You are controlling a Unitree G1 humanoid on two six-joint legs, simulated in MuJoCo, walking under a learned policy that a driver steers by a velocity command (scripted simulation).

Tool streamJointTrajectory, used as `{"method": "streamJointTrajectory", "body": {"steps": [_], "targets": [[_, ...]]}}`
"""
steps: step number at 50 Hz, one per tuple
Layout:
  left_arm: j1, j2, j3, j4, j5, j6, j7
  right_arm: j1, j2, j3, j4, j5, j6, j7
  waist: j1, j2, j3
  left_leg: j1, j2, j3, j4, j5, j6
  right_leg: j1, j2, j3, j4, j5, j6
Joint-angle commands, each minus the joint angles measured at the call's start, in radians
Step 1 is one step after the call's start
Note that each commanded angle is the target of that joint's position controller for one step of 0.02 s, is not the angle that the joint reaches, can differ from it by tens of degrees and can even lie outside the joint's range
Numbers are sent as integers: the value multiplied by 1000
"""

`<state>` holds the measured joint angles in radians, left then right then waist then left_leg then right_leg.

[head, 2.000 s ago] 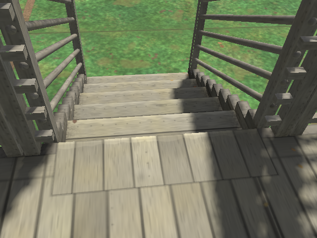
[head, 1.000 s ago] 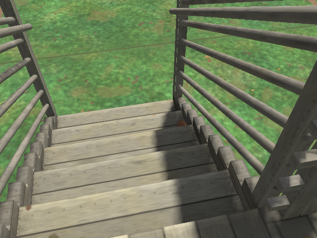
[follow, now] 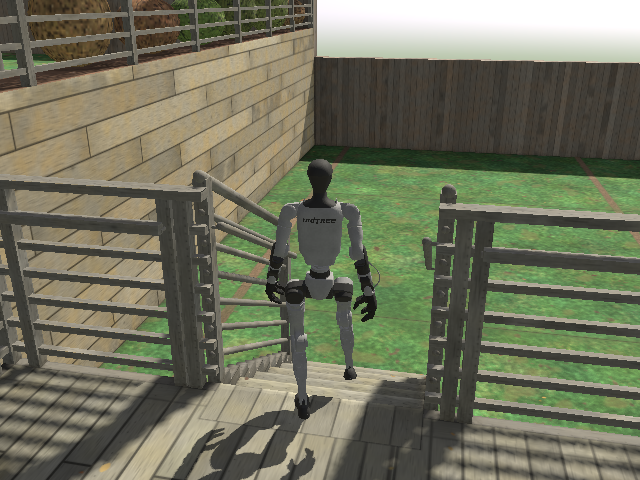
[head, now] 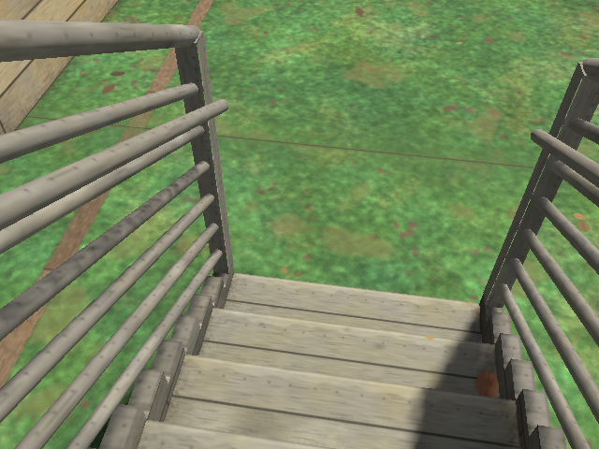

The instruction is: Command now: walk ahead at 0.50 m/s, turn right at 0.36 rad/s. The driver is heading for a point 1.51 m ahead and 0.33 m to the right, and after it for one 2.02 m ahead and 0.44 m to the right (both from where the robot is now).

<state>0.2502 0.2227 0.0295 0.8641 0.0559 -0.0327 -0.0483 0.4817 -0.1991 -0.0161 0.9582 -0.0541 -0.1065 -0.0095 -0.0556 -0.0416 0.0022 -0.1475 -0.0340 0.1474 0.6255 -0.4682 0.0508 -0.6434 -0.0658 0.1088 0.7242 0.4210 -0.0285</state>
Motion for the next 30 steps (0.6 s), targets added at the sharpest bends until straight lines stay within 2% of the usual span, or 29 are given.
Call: {"method": "streamJointTrajectory", "body": {"steps": [1,3,4,5,6,7,8,9,10,11,12,13,14,15,16,17,18,19,20,21,22,23,24,25,26,27,28,29,30], "targets": [[-72,94,41,-60,-61,35,15,-15,-156,-30,-27,93,-14,-23,40,103,107,-319,221,-135,-76,108,72,230,65,-65,-29,131,-16],[-152,64,35,-87,-45,58,12,17,-131,-33,-13,36,-5,-31,-10,99,181,-250,222,-106,8,82,60,167,55,-91,-121,101,-32],[-156,-10,-29,-93,103,30,-6,135,-23,44,50,-116,-8,17,-12,142,180,-101,341,-201,-17,30,120,43,-81,-11,-170,-93,-39],[-185,8,-24,-96,94,17,-7,167,-19,35,65,-75,1,18,-43,98,228,-10,367,-249,22,46,142,-45,-93,-12,-232,-132,-35],[-214,16,-28,-81,76,0,-1,154,-20,43,69,-44,7,15,-54,39,197,-31,342,-223,55,71,144,45,-75,-75,-278,-161,-24],[-190,18,-29,-70,62,-12,-2,125,-62,39,62,-31,13,19,-41,20,194,-89,325,-218,135,120,143,159,-54,-107,-277,-170,-16],[-114,29,-22,-43,55,-22,0,102,-123,25,57,-35,20,27,-9,-4,150,-121,292,-170,240,189,142,299,-7,-175,-281,-221,-4],[7,78,1,0,34,-31,-1,68,-177,14,52,-42,29,33,47,-44,111,-169,246,-113,398,264,113,460,40,-236,-329,-208,-8],[202,121,34,73,18,-38,-1,47,-235,-3,83,-67,42,56,152,-78,70,-242,210,-50,642,312,67,697,60,-256,-412,-76,-37],[382,231,72,112,28,-31,-9,249,-116,11,130,-86,35,87,140,-239,-127,-472,100,27,1087,8,-34,1081,-19,-156,-127,316,-224],[543,293,87,164,29,-38,-7,236,-12,45,73,-60,19,115,198,-230,-413,-687,24,-64,1432,-363,-105,1418,-191,114,-8,505,-428],[647,273,92,216,47,-57,-11,-67,-110,16,-44,-3,-6,110,318,-109,-204,-977,-1,-100,1515,-351,-115,1354,-184,206,-91,430,-390],[474,232,76,153,43,-76,-13,-267,-135,7,-198,32,-45,79,285,-56,-106,-1202,50,-189,1417,-246,-110,1199,-290,378,-170,-177,-399],[320,121,38,140,46,-75,-11,-274,-135,6,-184,12,-45,53,206,71,-12,-1144,138,-273,1210,-69,-65,909,-297,406,-242,-522,-365],[188,1,-14,108,54,-80,-17,-218,-114,15,-166,-25,-36,31,90,127,51,-988,204,-350,987,159,-23,578,-282,363,-277,-551,-341],[43,-34,-47,52,65,-81,-17,-184,-87,26,-131,-49,-10,21,22,113,132,-792,260,-344,712,305,-14,260,-252,278,-378,-459,-348],[-14,-25,-45,31,23,-80,-12,-157,-47,30,-102,-54,15,22,12,68,110,-606,239,-284,484,392,-28,76,-182,207,-378,-469,-354],[53,37,-33,49,-2,-84,-8,-144,-25,40,-104,-55,38,26,13,12,64,-511,198,-216,464,363,-48,32,-108,175,-355,-531,-349],[86,67,-31,62,4,-86,-8,-158,-1,53,-117,-52,48,37,9,1,14,-385,167,-163,465,385,-55,-51,-55,145,-310,-480,-317],[86,109,-26,44,48,-95,-8,-84,18,67,-102,-61,45,55,-18,39,22,-248,135,-140,521,556,-58,-199,-11,113,-214,-463,-296],[171,56,-34,76,58,-114,15,-146,4,69,-108,-67,36,55,52,56,11,-469,168,-262,380,791,-82,5,-5,161,-126,-554,-299],[254,26,-44,96,37,-122,31,-240,-58,59,-141,-63,35,46,110,64,-6,-624,173,-270,264,824,-103,187,-25,202,-16,-593,-291],[236,-12,-54,75,15,-123,53,-348,-88,61,-175,-51,34,35,144,87,-18,-518,164,-239,-28,1005,-99,134,54,109,64,-744,-207],[227,48,-54,66,24,-111,43,-360,-71,60,-191,-31,39,35,112,48,-34,-248,120,-170,-25,1003,-95,-77,81,100,55,-809,-195],[224,86,-47,60,25,-102,29,-336,-88,51,-197,-15,47,37,88,-2,1,-177,101,-151,16,926,-97,-152,54,161,53,-871,-218],[250,99,-45,55,25,-91,20,-355,-90,52,-210,-20,50,47,104,-1,39,-192,101,-166,-22,838,-102,-132,38,223,85,-933,-234],[278,81,-48,54,26,-80,9,-371,-79,57,-225,-28,53,54,116,-9,61,-237,100,-171,-93,736,-90,-42,24,284,126,-933,-244],[304,81,-46,62,24,-77,3,-379,-85,54,-227,-38,48,53,131,-20,70,-269,100,-187,-175,693,-76,74,7,358,173,-845,-252],[300,87,-46,65,27,-73,-4,-348,-93,51,-216,-33,44,49,122,-13,65,-239,103,-205,-245,683,-60,145,-6,399,250,-791,-246]]}}
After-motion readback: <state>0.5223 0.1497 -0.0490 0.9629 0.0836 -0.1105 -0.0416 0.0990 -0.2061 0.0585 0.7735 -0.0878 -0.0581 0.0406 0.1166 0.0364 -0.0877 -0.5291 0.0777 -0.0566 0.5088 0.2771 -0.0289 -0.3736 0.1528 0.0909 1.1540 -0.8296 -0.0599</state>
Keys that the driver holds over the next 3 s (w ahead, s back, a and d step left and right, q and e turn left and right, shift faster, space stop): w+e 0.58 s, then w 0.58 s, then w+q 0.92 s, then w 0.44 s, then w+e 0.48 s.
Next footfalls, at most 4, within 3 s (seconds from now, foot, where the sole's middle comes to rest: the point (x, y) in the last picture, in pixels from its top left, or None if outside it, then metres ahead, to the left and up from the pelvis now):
0.20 right None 0.22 -0.15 -0.91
0.64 left None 0.52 0.01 -1.08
1.22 right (408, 429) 0.76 -0.35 -1.24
1.72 left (348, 352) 1.13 -0.22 -1.40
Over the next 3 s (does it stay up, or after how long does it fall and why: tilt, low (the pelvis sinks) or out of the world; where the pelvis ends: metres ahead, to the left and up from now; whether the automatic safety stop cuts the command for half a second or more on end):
stays up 1.73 -0.32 -0.95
